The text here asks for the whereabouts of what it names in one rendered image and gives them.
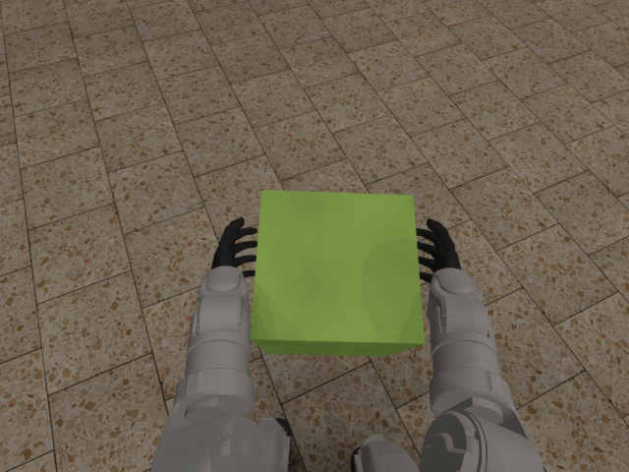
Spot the right robot shin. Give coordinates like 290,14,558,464
361,435,384,449

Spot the left robot shin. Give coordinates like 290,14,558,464
257,418,284,432

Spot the robot right upper arm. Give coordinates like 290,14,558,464
419,410,544,472

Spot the robot right forearm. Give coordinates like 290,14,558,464
427,267,533,444

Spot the robot left hand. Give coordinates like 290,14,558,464
211,217,257,278

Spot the robot left forearm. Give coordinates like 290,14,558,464
150,265,254,472

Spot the robot shin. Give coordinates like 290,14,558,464
361,435,384,449
257,418,284,432

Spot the carton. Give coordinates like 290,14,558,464
251,190,425,357

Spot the robot left upper arm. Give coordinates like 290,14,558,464
151,413,269,472

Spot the robot right hand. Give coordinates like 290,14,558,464
416,218,462,284

